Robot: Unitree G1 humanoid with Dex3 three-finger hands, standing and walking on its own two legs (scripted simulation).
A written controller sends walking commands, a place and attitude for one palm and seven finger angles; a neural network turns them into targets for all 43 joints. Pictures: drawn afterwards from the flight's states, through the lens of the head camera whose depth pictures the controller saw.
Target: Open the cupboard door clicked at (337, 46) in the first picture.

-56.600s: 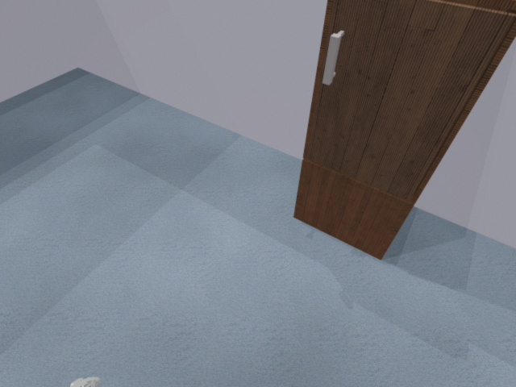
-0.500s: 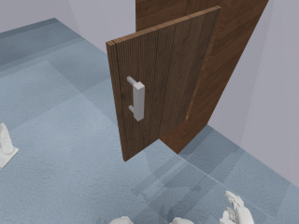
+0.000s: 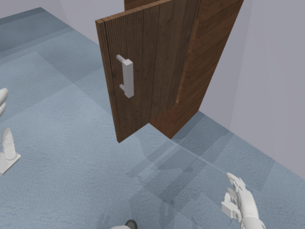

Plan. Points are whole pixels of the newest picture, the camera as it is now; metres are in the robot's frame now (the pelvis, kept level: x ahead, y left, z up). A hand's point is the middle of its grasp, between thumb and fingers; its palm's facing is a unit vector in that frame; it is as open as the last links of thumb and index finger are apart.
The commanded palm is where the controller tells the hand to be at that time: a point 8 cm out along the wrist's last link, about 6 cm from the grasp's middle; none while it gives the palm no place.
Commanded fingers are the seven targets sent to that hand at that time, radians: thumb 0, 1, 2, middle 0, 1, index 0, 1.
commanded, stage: stop stepping back and stand still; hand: left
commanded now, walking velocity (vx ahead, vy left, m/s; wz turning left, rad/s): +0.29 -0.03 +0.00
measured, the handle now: (124, 76) +0.53 +0.13 +0.07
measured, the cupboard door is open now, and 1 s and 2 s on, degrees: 84 84 84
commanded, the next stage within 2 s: let the arm hang, fingers relaxed in 0.62 s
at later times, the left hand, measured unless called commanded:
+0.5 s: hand out of the picture +0.11 +0.26 +0.17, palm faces +0.50 -0.72 -0.49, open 7.4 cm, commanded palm +0.04 +0.29 +0.18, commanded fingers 0.00 0.90 0.90 -0.20 -0.30 -0.20 -0.30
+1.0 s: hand out of the picture -0.03 +0.16 -0.16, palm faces +0.11 -0.98 -0.18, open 7.3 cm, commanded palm none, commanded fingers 0.00 0.90 0.90 -0.20 -0.30 -0.20 -0.30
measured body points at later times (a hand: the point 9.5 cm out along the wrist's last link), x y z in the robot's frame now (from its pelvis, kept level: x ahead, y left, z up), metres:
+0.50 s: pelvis -0.08 -0.02 -0.01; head -0.09 -0.02 +0.44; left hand +0.07 +0.30 +0.19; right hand +0.07 -0.24 -0.10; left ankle -0.07 +0.12 -0.74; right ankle -0.05 -0.10 -0.74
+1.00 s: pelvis -0.09 -0.02 -0.01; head -0.07 -0.02 +0.44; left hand -0.04 +0.21 -0.15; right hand +0.04 -0.26 -0.14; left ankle -0.06 +0.11 -0.74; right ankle -0.07 -0.12 -0.74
